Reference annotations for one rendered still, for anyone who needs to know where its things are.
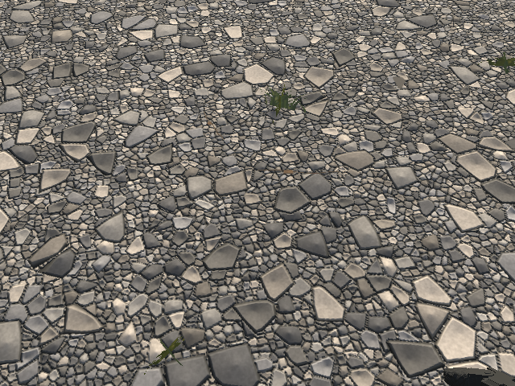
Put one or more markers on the robot right hand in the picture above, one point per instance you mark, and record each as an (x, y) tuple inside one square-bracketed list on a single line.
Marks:
[(477, 377)]

